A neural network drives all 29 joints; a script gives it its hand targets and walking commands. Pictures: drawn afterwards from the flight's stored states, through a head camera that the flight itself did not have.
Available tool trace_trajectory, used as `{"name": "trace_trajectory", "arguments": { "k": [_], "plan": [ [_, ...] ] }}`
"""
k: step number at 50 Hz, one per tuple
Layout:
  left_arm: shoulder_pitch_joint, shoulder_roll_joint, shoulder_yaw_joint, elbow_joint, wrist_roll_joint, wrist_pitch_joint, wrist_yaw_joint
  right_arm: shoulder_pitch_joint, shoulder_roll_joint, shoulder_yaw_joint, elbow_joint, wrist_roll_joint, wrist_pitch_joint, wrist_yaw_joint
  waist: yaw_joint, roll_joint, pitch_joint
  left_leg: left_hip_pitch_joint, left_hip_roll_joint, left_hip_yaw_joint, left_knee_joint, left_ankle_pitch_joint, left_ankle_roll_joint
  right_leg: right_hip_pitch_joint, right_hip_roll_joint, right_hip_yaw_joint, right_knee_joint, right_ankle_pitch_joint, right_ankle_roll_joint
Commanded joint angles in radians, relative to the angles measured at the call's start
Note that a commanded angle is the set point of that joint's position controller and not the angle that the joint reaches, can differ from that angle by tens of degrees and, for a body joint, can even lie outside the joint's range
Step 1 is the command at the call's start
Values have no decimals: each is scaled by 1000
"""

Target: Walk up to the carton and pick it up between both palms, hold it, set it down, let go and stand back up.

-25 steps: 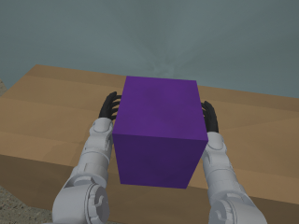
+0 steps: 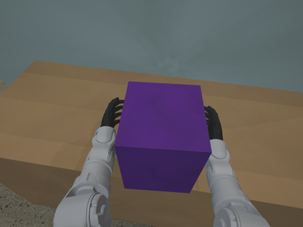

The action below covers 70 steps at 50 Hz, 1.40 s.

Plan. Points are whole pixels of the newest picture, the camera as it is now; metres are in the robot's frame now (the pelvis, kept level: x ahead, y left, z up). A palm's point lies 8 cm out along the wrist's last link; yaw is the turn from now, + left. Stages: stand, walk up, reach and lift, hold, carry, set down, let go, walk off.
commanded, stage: set down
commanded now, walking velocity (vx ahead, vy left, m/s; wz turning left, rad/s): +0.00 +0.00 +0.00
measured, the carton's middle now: (160, 139) +0.37 -0.02 +0.02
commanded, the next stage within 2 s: none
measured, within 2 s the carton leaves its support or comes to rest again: neither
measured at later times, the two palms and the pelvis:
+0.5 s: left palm (109, 125) +0.39 +0.12 +0.06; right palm (214, 137) +0.35 -0.17 +0.05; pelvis -0.02 +0.00 +0.00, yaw -2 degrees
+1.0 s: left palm (89, 120) +0.39 +0.17 +0.08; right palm (237, 128) +0.36 -0.22 +0.08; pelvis -0.04 +0.00 -0.02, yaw -2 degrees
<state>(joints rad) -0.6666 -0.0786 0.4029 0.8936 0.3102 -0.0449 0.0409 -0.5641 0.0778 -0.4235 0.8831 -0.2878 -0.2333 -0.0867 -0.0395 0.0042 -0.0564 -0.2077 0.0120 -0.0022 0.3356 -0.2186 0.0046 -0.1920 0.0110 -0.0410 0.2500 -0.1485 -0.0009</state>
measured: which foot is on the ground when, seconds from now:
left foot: down 0.00-1.00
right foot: down 0.00-1.00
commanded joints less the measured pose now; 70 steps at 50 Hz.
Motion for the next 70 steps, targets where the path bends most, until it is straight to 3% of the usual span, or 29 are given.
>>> {"name": "trace_trajectory", "arguments": {
  "k": [1,6,11,14,16,18,20,21,23,28,31,34,42,45,46,49,50,52,53,55,56,58,60,61,62,66,67,68,70],
  "plan": [
    [-530,-512,-288,-55,19,-76,-126,-616,520,321,-103,-42,-92,111,-8,-18,-457,31,-8,66,9,443,-51,378,1,-30,107,692,55],
    [-486,-501,-266,-32,41,-89,-121,-594,522,331,-85,-37,-107,113,13,-26,-446,52,-6,70,14,490,-54,387,2,-34,100,689,44],
    [-499,-449,-229,-1,50,-92,-127,-592,466,274,-63,-76,-102,112,2,-22,-424,21,-8,79,-20,352,-39,374,-3,-29,89,574,42],
    [-542,-410,-203,-14,59,-100,-112,-595,424,220,-52,-86,-98,114,11,1,-403,58,-3,92,-16,325,-45,299,5,-39,69,451,33],
    [-518,-244,-201,-31,28,-123,-73,-541,237,204,-45,-36,-101,95,24,46,-475,78,0,102,12,393,-71,296,20,-26,88,467,17],
    [-568,-259,-143,10,48,-135,-65,-591,300,161,-5,-63,-91,91,27,-9,-383,23,-1,95,0,322,-47,267,12,-26,77,390,23],
    [-547,-131,-138,16,26,-147,-39,-553,139,137,30,-25,-90,73,30,21,-436,81,3,105,23,372,-67,228,28,-26,82,380,12],
    [-573,-198,-108,26,50,-149,-42,-590,244,109,32,-51,-88,75,27,7,-356,48,-3,104,8,314,-52,201,15,-31,61,316,19],
    [-565,45,-116,10,-4,-173,10,-558,-20,113,11,25,-92,44,44,35,-497,64,2,120,46,400,-68,197,30,-8,99,393,14],
    [-651,209,-162,25,-164,-157,79,-668,-159,210,26,242,-38,-30,35,23,-527,-97,-6,88,88,310,-46,198,17,37,149,412,13],
    [-640,272,-220,46,-264,-169,103,-686,-255,293,-8,354,-32,-44,37,13,-695,-67,-2,74,143,392,-59,170,25,40,187,489,11],
    [-646,330,-245,107,-314,-165,98,-687,-332,342,40,426,-18,-56,39,36,-772,-46,-6,66,196,474,-80,158,36,34,217,569,13],
    [-657,367,-353,207,-434,-143,65,-729,-473,421,182,573,2,-34,-7,30,-667,52,16,21,268,563,-115,-96,63,0,202,452,4],
    [-680,411,-375,96,-483,-99,54,-758,-541,443,107,635,33,-18,1,42,-696,72,12,22,265,576,-120,-83,71,0,197,467,14],
    [-671,397,-385,145,-473,-83,48,-741,-509,454,180,641,58,-11,-3,49,-603,28,13,10,256,532,-116,-107,69,6,189,392,13],
    [-743,454,-409,-14,-528,-73,54,-794,-557,445,43,667,74,14,3,53,-745,51,1,11,248,501,-106,-123,60,9,199,397,10],
    [-748,465,-425,58,-536,-51,48,-794,-549,467,86,667,106,16,-6,52,-683,8,2,4,234,405,-99,-118,54,16,195,326,12],
    [-833,495,-443,-116,-585,-30,54,-848,-573,447,-54,704,138,26,5,94,-813,25,-1,8,220,383,-94,-99,53,20,200,326,10],
    [-788,462,-457,80,-583,-22,46,-832,-504,455,68,669,165,30,-10,31,-649,-61,-2,-5,220,230,-64,-161,33,21,204,192,12],
    [-874,510,-469,0,-634,-39,48,-896,-528,433,-39,665,183,37,12,35,-733,-120,-3,-5,194,140,-50,-152,18,33,209,129,10],
    [-839,474,-486,86,-629,-36,47,-860,-490,449,41,662,207,42,11,43,-641,-164,-4,-19,182,82,-40,-188,12,35,220,59,5],
    [-908,548,-490,-67,-657,24,56,-930,-586,444,-95,698,243,37,16,60,-796,-93,-8,-6,181,165,-51,-121,18,41,206,160,3],
    [-962,579,-478,1,-654,93,58,-952,-555,420,-50,690,305,22,9,62,-738,-121,-11,-9,185,115,-42,-136,17,41,212,122,5],
    [-972,621,-460,-108,-652,125,65,-967,-604,402,-156,698,318,13,26,92,-832,-86,-17,-8,173,135,-45,-68,20,51,199,147,4],
    [-980,598,-460,73,-647,163,59,-993,-553,399,-49,673,360,4,5,31,-689,-139,-10,-15,153,35,-30,-97,15,41,191,60,2],
    [-974,660,-411,-40,-650,229,51,-1006,-545,384,-183,643,419,-51,23,-38,-759,-156,-44,14,140,113,-14,62,-12,87,159,152,23],
    [-898,591,-420,124,-632,241,40,-932,-464,393,-59,614,438,-61,1,-60,-610,-189,-39,3,125,68,-8,61,-8,80,162,134,16],
    [-900,627,-391,19,-617,255,32,-945,-522,373,-112,624,444,-68,13,-39,-664,-142,-41,16,107,101,-16,91,-8,80,142,155,18],
    [-917,635,-392,150,-592,267,10,-971,-488,376,-37,620,469,-80,-1,-50,-532,-161,-42,9,83,35,-13,74,-20,85,109,46,6]
  ]
}}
